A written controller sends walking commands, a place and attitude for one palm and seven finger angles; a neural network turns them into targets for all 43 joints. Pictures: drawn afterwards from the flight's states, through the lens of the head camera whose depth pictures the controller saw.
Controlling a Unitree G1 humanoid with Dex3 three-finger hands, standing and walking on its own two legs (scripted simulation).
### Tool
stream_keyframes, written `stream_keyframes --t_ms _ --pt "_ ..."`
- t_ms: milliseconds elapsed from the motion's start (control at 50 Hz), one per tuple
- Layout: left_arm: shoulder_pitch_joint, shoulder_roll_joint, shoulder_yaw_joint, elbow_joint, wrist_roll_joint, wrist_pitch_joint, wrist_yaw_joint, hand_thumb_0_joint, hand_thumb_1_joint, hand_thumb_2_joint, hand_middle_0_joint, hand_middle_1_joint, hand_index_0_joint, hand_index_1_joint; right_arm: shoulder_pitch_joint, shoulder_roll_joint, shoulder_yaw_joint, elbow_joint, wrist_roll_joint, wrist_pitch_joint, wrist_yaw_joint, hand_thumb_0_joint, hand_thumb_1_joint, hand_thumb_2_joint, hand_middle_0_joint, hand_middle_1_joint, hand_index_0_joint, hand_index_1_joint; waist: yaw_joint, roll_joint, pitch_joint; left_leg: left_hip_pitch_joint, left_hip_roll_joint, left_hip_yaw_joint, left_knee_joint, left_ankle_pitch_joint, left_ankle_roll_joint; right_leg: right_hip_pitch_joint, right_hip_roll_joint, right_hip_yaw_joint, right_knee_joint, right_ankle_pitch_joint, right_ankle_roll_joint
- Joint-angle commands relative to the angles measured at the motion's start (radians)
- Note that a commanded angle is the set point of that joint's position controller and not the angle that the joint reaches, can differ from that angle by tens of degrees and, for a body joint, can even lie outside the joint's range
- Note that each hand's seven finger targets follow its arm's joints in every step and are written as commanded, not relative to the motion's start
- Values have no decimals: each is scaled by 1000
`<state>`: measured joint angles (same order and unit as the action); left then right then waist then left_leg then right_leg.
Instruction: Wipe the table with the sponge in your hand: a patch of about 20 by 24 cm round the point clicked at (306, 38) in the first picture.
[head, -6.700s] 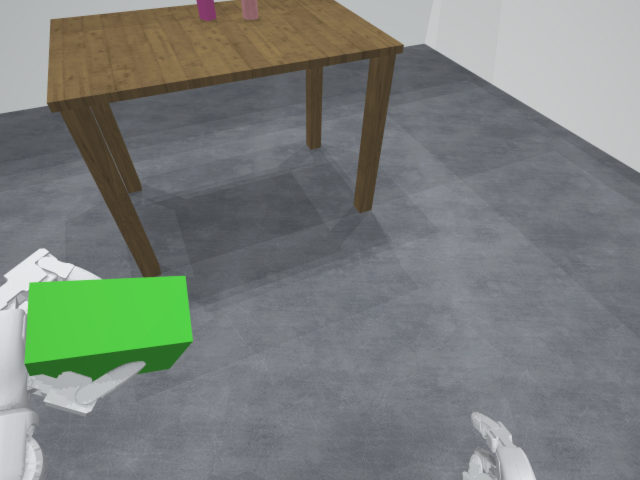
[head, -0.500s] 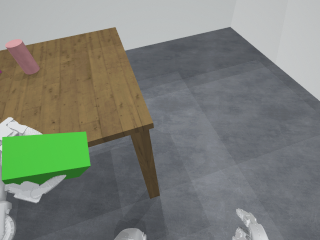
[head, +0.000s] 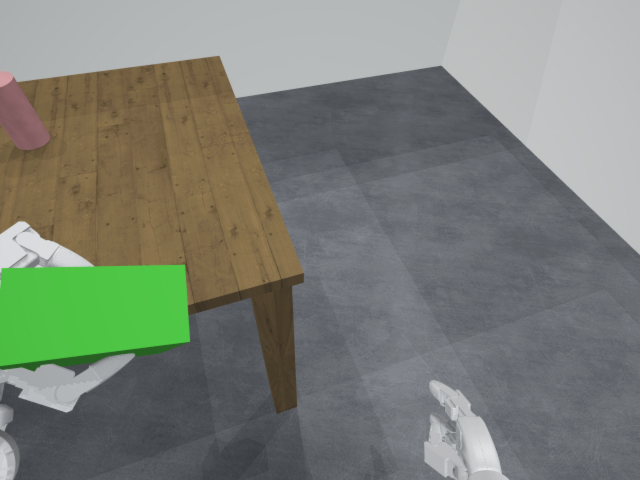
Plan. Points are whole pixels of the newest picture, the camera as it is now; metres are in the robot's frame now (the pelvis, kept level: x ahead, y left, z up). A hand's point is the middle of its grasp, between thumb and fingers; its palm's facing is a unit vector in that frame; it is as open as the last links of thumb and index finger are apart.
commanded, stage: come to a stop and stand still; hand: left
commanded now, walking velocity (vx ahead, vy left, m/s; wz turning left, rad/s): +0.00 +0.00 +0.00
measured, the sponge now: (123, 317) +0.22 +0.20 +0.16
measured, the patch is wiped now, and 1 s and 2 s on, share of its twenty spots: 0.00 0.00 0.00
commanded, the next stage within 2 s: look again from close up in 0.86 s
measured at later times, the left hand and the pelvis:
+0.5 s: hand (93, 383) +0.17 +0.20 +0.16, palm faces +0.41 -0.81 -0.41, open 10.1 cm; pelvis -0.04 -0.05 +0.00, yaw +1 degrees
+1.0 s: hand (58, 390) +0.16 +0.22 +0.17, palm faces +0.41 -0.77 -0.48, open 10.1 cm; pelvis -0.07 -0.04 +0.00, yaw +1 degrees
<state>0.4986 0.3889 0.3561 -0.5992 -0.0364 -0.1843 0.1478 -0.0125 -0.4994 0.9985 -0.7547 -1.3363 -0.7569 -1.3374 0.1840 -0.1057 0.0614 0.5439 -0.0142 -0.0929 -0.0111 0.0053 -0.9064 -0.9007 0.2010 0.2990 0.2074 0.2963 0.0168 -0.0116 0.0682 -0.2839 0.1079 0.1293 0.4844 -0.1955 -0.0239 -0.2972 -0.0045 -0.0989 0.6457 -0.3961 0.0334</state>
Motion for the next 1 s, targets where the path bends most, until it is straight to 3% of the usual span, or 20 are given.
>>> stream_keyframes --t_ms 0,40,60,80,120,180,240,300,340,400,480,560,600,660,680,780,920,940,960,980 --pt "-58 136 111 -160 -8 -40 19 0 100 1300 -1200 -1600 -1200 -1600 -32 -202 -86 -108 15 -40 -33 0 -900 -900 200 300 200 300 -18 208 -188 69 170 -102 -68 264 65 156 -8 -2 -216 165 1" --pt "-71 154 121 -105 -5 -36 22 0 100 1300 -1200 -1600 -1200 -1600 -33 -180 -77 -111 18 -27 -37 0 -900 -900 200 300 200 300 -34 32 -192 -10 69 -42 60 59 10 189 -130 136 -263 489 -45" --pt "-67 139 102 -87 -19 -23 16 0 100 1300 -1200 -1600 -1200 -1600 -30 -165 -76 -110 26 -27 -38 0 -900 -900 200 300 200 300 -29 -128 -201 -21 -30 -23 165 -101 -18 137 -219 255 -296 532 -91" --pt "-66 148 108 -92 -26 -12 14 0 100 1300 -1200 -1600 -1200 -1600 -47 -172 -82 -110 29 -27 -36 0 -900 -900 200 300 200 300 -15 -216 -184 -61 -76 -59 288 -248 -20 104 -280 334 -331 572 -140" --pt "-60 155 116 -105 -17 -19 23 0 100 1300 -1200 -1600 -1200 -1600 -78 -152 -60 -89 22 -20 -41 0 -900 -900 200 300 200 300 -17 -148 -173 -134 -69 -125 416 -283 -10 146 -312 292 -304 651 -179" --pt "-70 147 118 -120 -10 -34 28 0 100 1300 -1200 -1600 -1200 -1600 -112 -153 -54 -87 18 -11 -58 0 -900 -900 200 300 200 300 -11 -106 -196 -130 -73 -101 353 -247 -14 202 -272 195 -266 722 -166" --pt "-24 145 124 -116 -4 -47 34 0 100 1300 -1200 -1600 -1200 -1600 -86 -174 -68 -93 12 -7 -70 0 -900 -900 200 300 200 300 -1 -83 -207 -85 -85 -78 201 -195 0 229 -253 202 -282 624 -167" --pt "-11 141 116 -123 -6 -56 40 0 100 1300 -1200 -1600 -1200 -1600 -50 -188 -80 -92 10 -1 -72 0 -900 -900 200 300 200 300 -14 -27 -207 49 -81 -87 -31 -55 11 191 -216 200 -277 443 -121" --pt "-36 146 101 -148 -3 -63 42 0 100 1300 -1200 -1600 -1200 -1600 -55 -225 -100 -101 16 0 -73 0 -900 -900 200 300 200 300 -3 67 -201 114 28 -171 -111 140 44 152 -141 179 -246 286 -62" --pt "-44 129 77 -118 3 -65 33 0 100 1300 -1200 -1600 -1200 -1600 -76 -217 -79 -106 15 -1 -77 0 -900 -900 200 300 200 300 -7 213 -125 -31 109 -253 -161 123 76 156 -64 111 -189 222 -28" --pt "-114 135 68 -113 10 -64 26 0 100 1300 -1200 -1600 -1200 -1600 -60 -226 -85 -102 15 -18 -74 0 -900 -900 200 300 200 300 -5 116 -125 -106 45 -182 -122 -82 48 186 -82 156 -235 196 -36" --pt "-113 133 56 -61 6 -45 32 0 100 1300 -1200 -1600 -1200 -1600 -31 -211 -84 -84 17 -22 -60 0 -900 -900 200 300 200 300 -16 -23 -127 -23 -56 -118 56 -175 32 57 -204 319 -430 -52 -78" --pt "-130 141 58 -74 5 -35 36 0 100 1300 -1200 -1600 -1200 -1600 -45 -202 -79 -82 14 -16 -56 0 -900 -900 200 300 200 300 -17 -64 -117 15 -65 -137 110 -162 32 -6 -241 340 -475 -144 -103" --pt "-105 141 65 -65 4 -27 39 0 100 1300 -1200 -1600 -1200 -1600 -49 -199 -70 -78 9 -7 -57 0 -900 -900 200 300 200 300 -14 -60 -129 42 -65 -144 47 -122 40 17 -217 284 -452 -105 -99" --pt "-121 145 67 -91 3 -29 37 0 100 1300 -1200 -1600 -1200 -1600 -58 -206 -71 -81 7 -5 -60 0 -900 -900 200 300 200 300 -12 0 -140 71 -58 -144 12 -115 41 3 -202 263 -436 -109 -93" --pt "-118 137 58 -72 11 -31 33 0 100 1300 -1200 -1600 -1200 -1600 -63 -211 -62 -96 6 -2 -66 0 -900 -900 200 300 200 300 -11 80 -79 -62 -9 -201 -128 -222 59 68 -108 199 -387 -111 -50" --pt "-99 123 51 -52 12 -37 34 0 100 1300 -1200 -1600 -1200 -1600 -42 -214 -66 -91 12 -19 -63 0 -900 -900 200 300 200 300 -9 62 -125 -81 -8 -196 -121 -157 54 157 -99 189 -343 36 -49" --pt "-1180 956 644 -309 139 -131 20 0 100 1300 -1200 -1600 -1200 -1600 126 -241 -106 -55 -4 -79 -66 0 -900 -900 200 300 200 300 -11 -152 42 -108 -63 -85 19 -63 49 -4 -81 200 -463 204 136" --pt "-647 384 272 255 46 -102 -26 0 100 1300 -1200 -1600 -1200 -1600 28 -134 -66 -22 14 -76 -59 0 -900 -900 200 300 200 300 1 -102 -240 0 -102 -102 86 -50 65 87 -188 202 -385 61 18" --pt "-473 211 181 297 0 -84 -39 0 100 1300 -1200 -1600 -1200 -1600 -27 -173 -88 -77 45 -85 -45 0 -900 -900 200 300 200 300 33 76 -244 79 -117 -105 42 -78 39 92 -166 318 -393 42 -43"
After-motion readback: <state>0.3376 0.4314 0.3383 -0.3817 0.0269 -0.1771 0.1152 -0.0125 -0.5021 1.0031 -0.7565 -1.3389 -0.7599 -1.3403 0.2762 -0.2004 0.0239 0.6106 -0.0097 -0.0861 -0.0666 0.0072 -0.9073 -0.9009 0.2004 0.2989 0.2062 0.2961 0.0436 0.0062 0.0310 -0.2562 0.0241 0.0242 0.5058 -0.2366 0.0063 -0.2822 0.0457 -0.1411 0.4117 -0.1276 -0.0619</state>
